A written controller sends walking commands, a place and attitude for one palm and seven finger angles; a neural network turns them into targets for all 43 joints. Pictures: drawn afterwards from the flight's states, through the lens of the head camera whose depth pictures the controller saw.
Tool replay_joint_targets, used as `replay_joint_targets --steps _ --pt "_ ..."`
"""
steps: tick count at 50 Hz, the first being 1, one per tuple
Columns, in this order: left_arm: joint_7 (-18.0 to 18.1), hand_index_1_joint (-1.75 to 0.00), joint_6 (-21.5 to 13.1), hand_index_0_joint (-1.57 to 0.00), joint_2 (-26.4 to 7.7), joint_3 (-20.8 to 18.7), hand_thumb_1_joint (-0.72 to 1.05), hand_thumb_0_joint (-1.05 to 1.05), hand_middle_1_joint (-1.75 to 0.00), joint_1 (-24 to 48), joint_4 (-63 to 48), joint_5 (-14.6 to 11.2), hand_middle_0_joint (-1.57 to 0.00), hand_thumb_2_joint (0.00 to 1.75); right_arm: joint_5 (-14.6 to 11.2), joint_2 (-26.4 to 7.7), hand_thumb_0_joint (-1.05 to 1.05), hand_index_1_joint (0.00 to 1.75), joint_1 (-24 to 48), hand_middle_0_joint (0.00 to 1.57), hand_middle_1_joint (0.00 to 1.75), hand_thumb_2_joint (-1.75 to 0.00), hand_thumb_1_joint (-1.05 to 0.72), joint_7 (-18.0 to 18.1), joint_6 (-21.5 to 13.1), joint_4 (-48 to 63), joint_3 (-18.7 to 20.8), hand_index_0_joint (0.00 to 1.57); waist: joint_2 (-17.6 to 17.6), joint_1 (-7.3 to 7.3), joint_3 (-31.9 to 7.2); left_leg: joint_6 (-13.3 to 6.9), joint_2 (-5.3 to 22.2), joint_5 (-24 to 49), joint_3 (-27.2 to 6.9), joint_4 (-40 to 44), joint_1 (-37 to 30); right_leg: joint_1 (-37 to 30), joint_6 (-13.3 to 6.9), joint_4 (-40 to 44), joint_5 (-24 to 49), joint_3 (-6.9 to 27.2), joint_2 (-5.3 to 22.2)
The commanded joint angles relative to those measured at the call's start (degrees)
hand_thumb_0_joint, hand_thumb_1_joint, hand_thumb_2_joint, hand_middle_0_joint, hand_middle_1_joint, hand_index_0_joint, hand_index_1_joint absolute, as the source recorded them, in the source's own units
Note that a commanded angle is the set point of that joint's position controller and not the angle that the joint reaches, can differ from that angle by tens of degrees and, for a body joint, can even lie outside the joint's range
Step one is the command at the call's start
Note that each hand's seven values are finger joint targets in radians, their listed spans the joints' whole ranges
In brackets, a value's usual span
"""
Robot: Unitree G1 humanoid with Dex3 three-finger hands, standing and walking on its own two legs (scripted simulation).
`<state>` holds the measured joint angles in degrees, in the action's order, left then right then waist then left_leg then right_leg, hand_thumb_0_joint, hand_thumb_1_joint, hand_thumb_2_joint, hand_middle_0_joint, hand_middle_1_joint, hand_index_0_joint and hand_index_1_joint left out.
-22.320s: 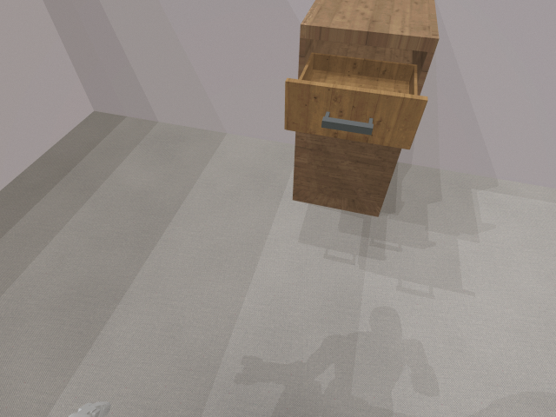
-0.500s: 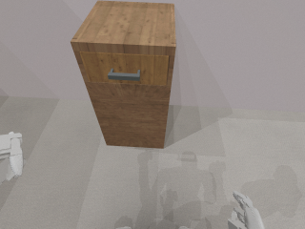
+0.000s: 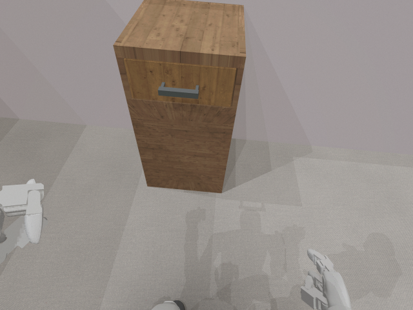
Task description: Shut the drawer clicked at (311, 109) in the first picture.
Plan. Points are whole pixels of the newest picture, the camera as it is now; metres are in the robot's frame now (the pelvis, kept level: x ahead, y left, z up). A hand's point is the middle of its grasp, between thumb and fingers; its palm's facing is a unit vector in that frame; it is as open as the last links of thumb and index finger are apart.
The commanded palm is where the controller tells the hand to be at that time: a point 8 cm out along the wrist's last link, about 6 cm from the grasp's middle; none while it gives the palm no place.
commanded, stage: stop stepping back and stand still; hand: left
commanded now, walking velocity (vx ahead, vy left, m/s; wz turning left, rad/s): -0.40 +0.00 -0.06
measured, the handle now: (179, 89) +0.81 +0.13 -0.05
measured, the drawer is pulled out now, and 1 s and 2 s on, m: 0.00 0.00 0.00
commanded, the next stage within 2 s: let the arm hang, fingers relaxed in 0.88 s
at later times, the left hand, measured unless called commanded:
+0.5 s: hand out of the picture +0.12 +0.30 +0.18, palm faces +0.42 -0.85 -0.31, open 3.3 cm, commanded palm +0.06 +0.33 +0.19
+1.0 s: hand out of the picture +0.10 +0.27 +0.17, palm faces +0.32 -0.84 -0.44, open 3.3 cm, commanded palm none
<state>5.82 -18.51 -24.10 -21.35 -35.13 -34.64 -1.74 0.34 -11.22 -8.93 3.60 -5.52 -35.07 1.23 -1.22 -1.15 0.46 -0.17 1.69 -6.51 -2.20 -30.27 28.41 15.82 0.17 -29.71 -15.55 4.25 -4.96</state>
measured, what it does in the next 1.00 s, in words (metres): walks backwards: right foot, then left foot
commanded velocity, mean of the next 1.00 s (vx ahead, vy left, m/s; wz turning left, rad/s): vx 0.14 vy -0.06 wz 0.00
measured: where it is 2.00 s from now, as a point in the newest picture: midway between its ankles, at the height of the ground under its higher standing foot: outside the picture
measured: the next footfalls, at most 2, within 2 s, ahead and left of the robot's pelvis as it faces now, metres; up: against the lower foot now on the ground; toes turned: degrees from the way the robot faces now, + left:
right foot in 0.32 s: -0.02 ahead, -0.06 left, +0.00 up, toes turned -3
left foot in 0.46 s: -0.02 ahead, +0.18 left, +0.00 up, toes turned +0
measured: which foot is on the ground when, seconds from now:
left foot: down 0.00-0.30, up 0.32-0.44, down 0.46-1.00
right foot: down 0.00-0.12, up 0.14-0.30, down 0.32-0.46, up 0.48-0.72, down 0.74-1.00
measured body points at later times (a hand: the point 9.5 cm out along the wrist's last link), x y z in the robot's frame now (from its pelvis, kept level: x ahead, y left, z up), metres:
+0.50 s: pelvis -0.09 +0.06 -0.01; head -0.12 +0.10 +0.44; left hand +0.09 +0.34 +0.20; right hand +0.06 -0.18 -0.07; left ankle -0.02 +0.16 -0.73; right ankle -0.07 -0.06 -0.71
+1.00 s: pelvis -0.11 +0.05 -0.01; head -0.13 +0.05 +0.44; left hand +0.08 +0.31 +0.19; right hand +0.00 -0.22 -0.09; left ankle -0.05 +0.19 -0.73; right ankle -0.13 -0.06 -0.73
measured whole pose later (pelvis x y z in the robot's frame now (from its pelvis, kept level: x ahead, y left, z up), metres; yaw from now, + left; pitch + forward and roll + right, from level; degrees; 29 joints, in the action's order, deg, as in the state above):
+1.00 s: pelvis -0.11 +0.05 -0.01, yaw -5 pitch -1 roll +1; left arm 7.4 -12.5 -21.1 -21.2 -32.0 -28.1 -0.4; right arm 0.3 -12.9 -14.8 4.6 -8.1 -39.2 1.4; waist 0.5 -1.8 -2.3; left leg 2.0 3.4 -15.3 1.8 -36.6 20.0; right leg 16.2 -0.8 -39.3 -21.9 -3.6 1.6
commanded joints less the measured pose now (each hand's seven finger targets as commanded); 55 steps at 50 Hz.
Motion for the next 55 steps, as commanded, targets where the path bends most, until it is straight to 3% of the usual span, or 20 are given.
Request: replay_joint_targets --steps 1,4,7,14,16,17,21,23,24,27,33,35,36,38,42,47,48,49,53,55 --pt "2.6 -1.60 -2.7 -1.40 -10.2 -9.7 0.90 0.00 -1.60 0.4 -6.7 -1.2 -1.40 0.90 0.1 -6.4 0.00 0.30 3.7 0.20 0.30 -0.90 -0.90 1.3 -1.7 8.2 2.6 0.20 5.2 -0.52 -3.1 0.7 -1.7 -4.2 1.1 -5.5 -20.8 19.9 -3.9 15.1 1.0 4.8 11.9" --pt "2.4 -1.60 -2.2 -1.40 -7.8 -7.2 0.90 0.00 -1.60 0.1 -7.5 -1.7 -1.40 0.90 -0.4 -8.0 0.00 0.30 2.9 0.20 0.30 -0.90 -0.90 2.2 -2.8 9.5 2.5 0.20 -2.9 -0.45 -2.9 0.0 3.2 -12.9 -4.2 4.5 -22.0 19.1 -1.2 10.3 -12.8 -0.5 5.7" --pt "2.5 -1.60 -1.0 -1.40 -7.0 -7.7 0.90 0.00 -1.60 2.0 -10.4 0.1 -1.40 0.90 0.3 -10.0 0.00 0.30 3.3 0.20 0.30 -0.90 -0.90 2.7 -5.0 10.6 1.9 0.20 -17.7 0.98 -3.9 -3.3 13.9 -49.4 -22.1 33.4 1.6 -4.5 0.7 -18.1 -12.1 -5.0 -4.4" --pt "3.4 -1.60 4.6 -1.40 -9.4 -6.8 0.90 0.00 -1.60 -3.3 -16.0 -0.2 -1.40 0.90 1.2 -6.5 0.00 0.30 0.9 0.20 0.30 -0.90 -0.90 0.8 -5.2 9.3 1.9 0.20 -5.8 1.32 -9.7 3.7 1.3 -20.1 6.3 9.1 -15.6 -3.3 -4.1 10.3 -14.5 -6.8 3.0" --pt "3.0 -1.60 5.3 -1.40 -11.1 -8.4 0.90 0.00 -1.60 0.9 -19.3 -0.6 -1.40 0.90 1.9 -7.0 0.00 0.30 0.2 0.20 0.30 -0.90 -0.90 0.6 -2.6 7.1 2.1 0.20 9.0 0.24 -6.3 2.1 -2.0 -11.1 4.1 -26.5 -19.6 22.3 -12.1 20.7 -21.8 11.9 21.1" --pt "3.2 -1.60 5.2 -1.40 -11.7 -10.1 0.90 0.00 -1.60 5.6 -16.2 -0.4 -1.40 0.90 2.3 -6.2 0.00 0.30 -0.3 0.20 0.30 -0.90 -0.90 0.4 -1.9 6.3 1.4 0.20 11.4 -0.28 -5.1 1.8 0.3 -11.1 0.8 -32.0 -15.5 24.4 -12.7 19.2 -22.0 11.0 23.0" --pt "4.0 -1.60 6.8 -1.40 -5.8 -3.6 0.90 0.00 -1.60 13.0 -4.6 0.4 -1.40 0.90 0.8 -6.9 0.00 0.30 1.1 0.20 0.30 -0.90 -0.90 2.6 -2.8 5.4 -0.1 0.20 2.7 -1.57 5.4 -1.2 2.4 -20.0 1.2 -7.4 -17.0 26.3 -6.3 8.5 -30.6 2.9 15.7" --pt "4.1 -1.60 5.1 -1.40 -5.5 -2.7 0.90 0.00 -1.60 18.1 -8.8 0.9 -1.40 0.90 0.3 -8.7 0.00 0.30 -0.6 0.20 0.30 -0.90 -0.90 3.1 -4.7 6.9 -0.6 0.20 -21.7 -1.94 6.2 -6.4 13.2 -37.7 -21.6 19.6 -12.0 21.4 -0.9 -20.1 -18.6 -7.1 3.7" --pt "4.1 -1.60 3.8 -1.40 -6.9 -3.4 0.90 0.00 -1.60 17.7 -10.4 1.4 -1.40 0.90 0.4 -7.6 0.00 0.30 -0.4 0.20 0.30 -0.90 -0.90 2.8 -5.5 8.0 -0.4 0.20 -22.0 -1.67 4.8 -8.7 19.3 -42.8 -32.4 25.6 -11.5 22.4 -0.4 -32.9 -16.6 -6.1 3.0" --pt "3.4 -1.60 4.3 -1.40 -7.7 -5.6 0.90 0.00 -1.60 4.6 -14.8 1.1 -1.40 0.90 0.3 -6.3 0.00 0.30 1.9 0.20 0.30 -0.90 -0.90 0.2 -5.9 8.6 0.1 0.20 -7.2 0.67 -1.6 -6.8 16.3 -36.4 -22.1 24.0 -9.4 15.3 -1.2 -35.6 -10.2 -4.1 5.2" --pt "4.8 -1.60 5.8 -1.40 -7.7 -6.2 0.90 0.00 -1.60 -1.9 -12.9 1.0 -1.40 0.90 1.7 -6.9 0.00 0.30 1.5 0.20 0.30 -0.90 -0.90 0.9 -3.7 8.9 0.1 0.20 -14.7 1.54 -3.0 -1.9 9.1 -34.0 -2.5 19.3 4.2 -14.5 -3.1 -5.5 -15.5 -14.7 0.9" --pt "4.5 -1.60 6.7 -1.40 -8.5 -7.0 0.90 0.00 -1.60 -0.5 -10.6 0.7 -1.40 0.90 1.2 -6.1 0.00 0.30 0.7 0.20 0.30 -0.90 -0.90 1.2 -2.6 8.6 0.4 0.20 1.4 1.49 -2.3 -1.0 2.7 -24.2 3.8 -4.6 6.9 -15.4 -7.1 9.6 -13.7 -3.3 8.4" --pt "4.5 -1.60 6.4 -1.40 -11.4 -9.2 0.90 0.00 -1.60 1.8 -11.7 0.3 -1.40 0.90 0.5 -5.8 0.00 0.30 -0.3 0.20 0.30 -0.90 -0.90 1.2 -2.2 8.1 0.7 0.20 13.5 0.97 -3.4 -0.1 -0.8 -16.9 5.3 -23.6 9.3 -10.2 -12.9 18.2 -16.1 16.7 22.0" --pt "4.8 -1.60 3.3 -1.40 -16.3 -14.0 0.90 0.00 -1.60 10.4 -13.3 -0.2 -1.40 0.90 1.4 -5.9 0.00 0.30 -0.4 0.20 0.30 -0.90 -0.90 0.9 -3.8 6.7 0.7 0.20 15.2 -1.31 -2.9 1.1 5.8 -17.2 -1.1 -28.5 2.4 5.0 -14.1 18.2 -21.3 19.1 28.4" --pt "4.3 -1.60 4.1 -1.40 -5.7 -5.3 0.90 0.00 -1.60 4.1 -8.6 -0.1 -1.40 0.90 0.4 -6.1 0.00 0.30 0.1 0.20 0.30 -0.90 -0.90 2.5 -4.5 5.0 0.6 0.20 -1.6 -0.85 -1.5 -1.6 0.9 -13.8 6.4 -2.1 -15.8 10.9 -7.4 5.6 -21.2 2.3 16.2" --pt "3.6 -1.60 2.6 -1.40 -7.3 -7.8 0.90 0.00 -1.60 3.1 -9.1 0.6 -1.40 0.90 -0.2 -7.7 0.00 0.30 0.6 0.20 0.30 -0.90 -0.90 2.6 -5.4 6.4 0.8 0.20 -8.3 -0.03 2.1 -5.4 11.1 -25.6 -10.7 14.6 -4.1 1.6 -0.6 -6.8 -11.6 -7.5 5.8" --pt "3.6 -1.60 2.5 -1.40 -7.4 -7.9 0.90 0.00 -1.60 4.1 -9.3 1.1 -1.40 0.90 0.0 -7.4 0.00 0.30 1.0 0.20 0.30 -0.90 -0.90 2.5 -5.2 6.8 0.7 0.20 -7.9 0.32 3.9 -4.8 10.5 -27.8 -8.5 14.4 -0.6 -0.9 -1.1 -4.2 -11.8 -7.3 5.9" --pt "-4.6 -1.60 13.5 -1.40 5.5 15.2 0.90 0.00 -1.60 8.7 38.7 5.7 -1.40 0.90 1.2 -13.7 0.00 0.30 -0.4 0.20 0.30 -0.90 -0.90 -2.8 -5.1 -7.7 4.1 0.20 -4.8 -2.00 1.8 -2.6 6.6 -5.9 -3.2 0.2 -4.9 6.1 -0.5 -7.5 4.2 -5.2 10.0" --pt "-5.7 -1.43 18.7 -1.24 3.6 15.0 0.90 0.00 -1.43 12.3 48.7 4.4 -1.24 0.90 1.3 -6.1 0.00 0.30 -3.9 0.20 0.30 -0.90 -0.90 -3.6 3.3 -3.8 1.5 0.20 22.0 0.70 -1.6 0.1 -0.6 -14.9 3.4 -14.6 -2.3 2.0 -5.4 4.2 12.8 1.0 19.2" --pt "-5.3 -1.34 18.6 -1.16 2.8 15.2 0.90 0.00 -1.34 15.1 56.2 4.2 -1.16 0.90 2.0 -6.9 0.00 0.30 -3.4 0.20 0.30 -0.90 -0.90 -3.7 4.4 -4.5 1.9 0.20 18.1 0.92 0.0 -0.2 -0.8 -16.1 3.9 -15.0 -0.9 -2.5 -7.7 2.6 22.4 0.9 20.1"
